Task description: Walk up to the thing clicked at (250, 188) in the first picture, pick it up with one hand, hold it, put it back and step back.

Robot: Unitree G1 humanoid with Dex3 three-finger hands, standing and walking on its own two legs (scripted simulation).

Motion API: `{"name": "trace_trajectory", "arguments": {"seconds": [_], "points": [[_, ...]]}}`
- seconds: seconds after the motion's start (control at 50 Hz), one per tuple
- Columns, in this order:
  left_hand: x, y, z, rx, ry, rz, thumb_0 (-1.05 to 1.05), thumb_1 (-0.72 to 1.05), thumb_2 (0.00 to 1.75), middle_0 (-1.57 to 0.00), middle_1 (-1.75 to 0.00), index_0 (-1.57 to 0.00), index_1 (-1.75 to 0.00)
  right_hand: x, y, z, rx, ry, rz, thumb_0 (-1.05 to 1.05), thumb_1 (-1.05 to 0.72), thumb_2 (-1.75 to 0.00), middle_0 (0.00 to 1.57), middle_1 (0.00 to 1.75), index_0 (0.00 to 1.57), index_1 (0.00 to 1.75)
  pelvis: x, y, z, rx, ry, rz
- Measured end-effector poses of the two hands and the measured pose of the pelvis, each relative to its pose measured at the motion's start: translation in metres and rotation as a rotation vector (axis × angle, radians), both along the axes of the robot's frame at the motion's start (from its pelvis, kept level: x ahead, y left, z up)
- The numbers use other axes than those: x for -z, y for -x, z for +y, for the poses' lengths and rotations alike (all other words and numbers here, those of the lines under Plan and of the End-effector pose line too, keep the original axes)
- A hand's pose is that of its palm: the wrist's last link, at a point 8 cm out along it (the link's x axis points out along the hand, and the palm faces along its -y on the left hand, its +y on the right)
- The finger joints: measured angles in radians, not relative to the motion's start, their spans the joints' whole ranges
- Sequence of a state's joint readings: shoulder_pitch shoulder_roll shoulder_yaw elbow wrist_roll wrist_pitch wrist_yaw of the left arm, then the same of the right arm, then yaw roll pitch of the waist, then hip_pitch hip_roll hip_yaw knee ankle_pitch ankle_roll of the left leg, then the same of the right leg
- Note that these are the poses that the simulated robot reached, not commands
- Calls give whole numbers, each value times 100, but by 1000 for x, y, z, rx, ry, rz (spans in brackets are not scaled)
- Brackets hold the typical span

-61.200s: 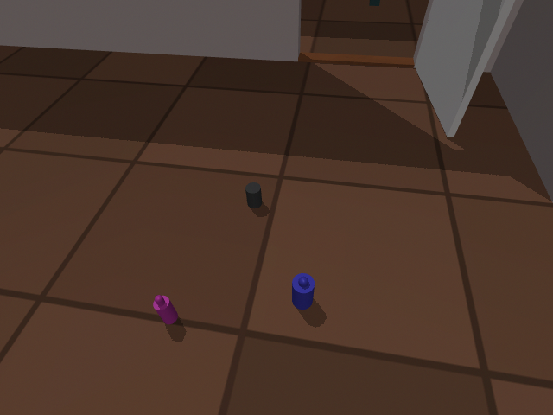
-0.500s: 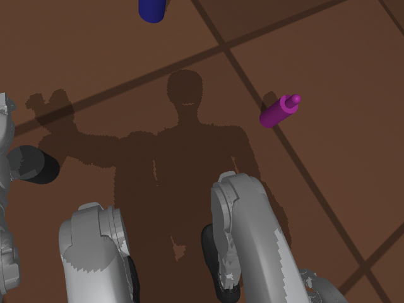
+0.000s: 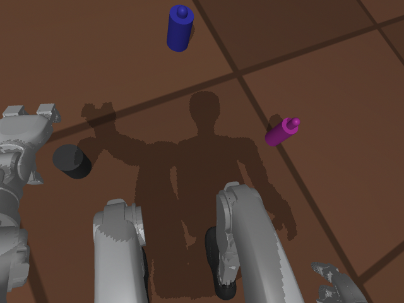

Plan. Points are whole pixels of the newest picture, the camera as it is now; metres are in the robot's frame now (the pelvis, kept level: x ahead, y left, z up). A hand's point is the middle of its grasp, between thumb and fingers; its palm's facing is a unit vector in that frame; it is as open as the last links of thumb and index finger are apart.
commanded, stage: withdraw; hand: left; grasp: from above
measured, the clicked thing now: (73, 162) +0.47 +0.28 -0.35
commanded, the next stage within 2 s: home in 0.10 s
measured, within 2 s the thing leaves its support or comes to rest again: neither
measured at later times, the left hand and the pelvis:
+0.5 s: hand (37, 135) +0.48 +0.30 -0.17, palm faces -0.41 -0.13 -0.90, open 12.9 cm; pelvis +0.01 +0.00 -0.04, yaw -1 degrees
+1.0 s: hand (3, 218) +0.30 +0.25 +0.05, palm faces -0.15 -0.83 -0.54, open 7.6 cm; pelvis +0.02 +0.00 +0.15, yaw +3 degrees
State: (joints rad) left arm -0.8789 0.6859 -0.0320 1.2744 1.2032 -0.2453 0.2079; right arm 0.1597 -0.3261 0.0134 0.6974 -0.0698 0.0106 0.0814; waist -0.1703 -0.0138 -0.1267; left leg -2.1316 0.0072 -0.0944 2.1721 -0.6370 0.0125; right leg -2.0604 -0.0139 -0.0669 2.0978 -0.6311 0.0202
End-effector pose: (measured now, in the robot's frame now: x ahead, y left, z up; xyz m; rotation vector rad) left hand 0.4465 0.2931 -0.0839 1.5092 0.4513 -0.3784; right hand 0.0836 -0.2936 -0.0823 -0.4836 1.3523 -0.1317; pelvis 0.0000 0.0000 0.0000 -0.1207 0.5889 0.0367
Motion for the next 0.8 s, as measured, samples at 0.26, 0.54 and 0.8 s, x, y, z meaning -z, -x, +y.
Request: {"name": "trace_trajectory", "arguments": {"seconds": [0.26, 0.54, 0.8], "points": [[75, -37, -12, -45, -18, -80, 0, -51, 99, -13, -99, -12, -99, 55, 52, 26, 45, -46, 96, 0, -91, -90, 20, 30, 20, 30, 54, 3, 4, 7, 18, 7], [9, -33, 10, -249, 49, -78, 0, -12, 86, -23, -63, -21, -63, 51, 44, 46, 139, -182, 94, 0, -89, -90, 20, 30, 20, 30, 22, -15, 3, 11, 1, 50], [-101, 74, 0, -457, 479, -62, 0, 67, 86, -22, -34, -21, -33, -65, -80, 27, 17, -100, -235, 1, -90, -90, 20, 30, 20, 30, -80, -18, 4, -15, -11, -22]]}}
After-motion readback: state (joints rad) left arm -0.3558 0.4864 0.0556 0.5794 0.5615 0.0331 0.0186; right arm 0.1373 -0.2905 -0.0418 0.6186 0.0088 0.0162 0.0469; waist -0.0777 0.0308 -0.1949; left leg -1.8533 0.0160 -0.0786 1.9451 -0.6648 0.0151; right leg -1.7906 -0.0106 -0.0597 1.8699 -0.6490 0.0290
